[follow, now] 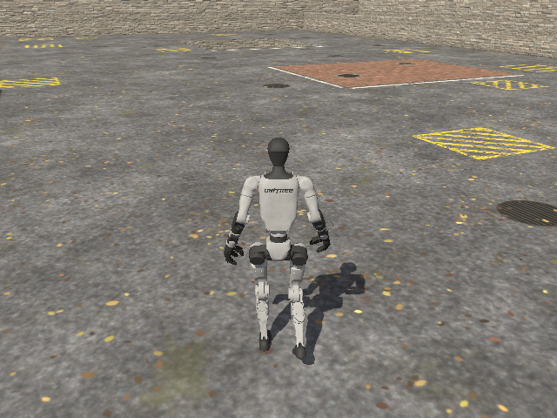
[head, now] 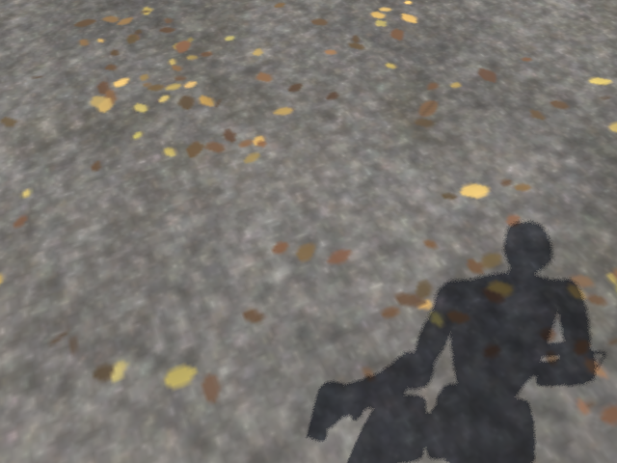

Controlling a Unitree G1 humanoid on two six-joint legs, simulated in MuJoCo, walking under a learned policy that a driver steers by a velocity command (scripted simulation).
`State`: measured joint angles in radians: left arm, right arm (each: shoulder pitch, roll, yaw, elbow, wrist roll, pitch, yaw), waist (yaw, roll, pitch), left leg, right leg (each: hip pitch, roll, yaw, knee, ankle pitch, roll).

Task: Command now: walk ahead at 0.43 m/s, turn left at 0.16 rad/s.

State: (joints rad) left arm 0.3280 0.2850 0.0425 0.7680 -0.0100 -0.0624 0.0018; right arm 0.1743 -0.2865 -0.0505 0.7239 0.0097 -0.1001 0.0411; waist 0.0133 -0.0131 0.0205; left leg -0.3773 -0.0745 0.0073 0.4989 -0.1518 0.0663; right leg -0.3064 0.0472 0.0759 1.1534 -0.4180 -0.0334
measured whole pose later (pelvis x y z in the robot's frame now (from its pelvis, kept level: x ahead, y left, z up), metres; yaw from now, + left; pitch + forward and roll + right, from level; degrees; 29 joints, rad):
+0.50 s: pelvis +0.17 -0.03 +0.00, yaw +5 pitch +1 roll +0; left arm 0.10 0.22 0.02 0.74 0.01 -0.02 0.00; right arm 0.25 -0.27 -0.02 0.82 -0.02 0.01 -0.01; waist -0.03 0.03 0.01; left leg -0.20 -0.01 -0.05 0.55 -0.35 -0.01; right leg -0.38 0.03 0.00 0.53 -0.16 -0.02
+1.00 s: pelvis +0.19 -0.03 +0.00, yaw +4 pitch -1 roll +0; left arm 0.10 0.23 0.05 0.94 0.00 0.00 0.02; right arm 0.29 -0.23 -0.02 0.95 -0.01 0.01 -0.04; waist -0.01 0.00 0.04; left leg -0.10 0.00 -0.03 0.51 -0.39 -0.01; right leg -0.32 0.03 0.02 0.54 -0.20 -0.03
